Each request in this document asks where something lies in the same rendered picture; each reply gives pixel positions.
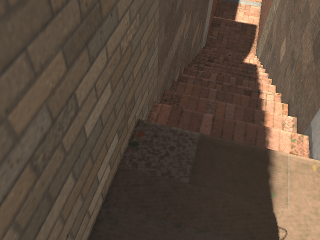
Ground stairs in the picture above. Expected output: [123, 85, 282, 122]
[146, 46, 310, 158]

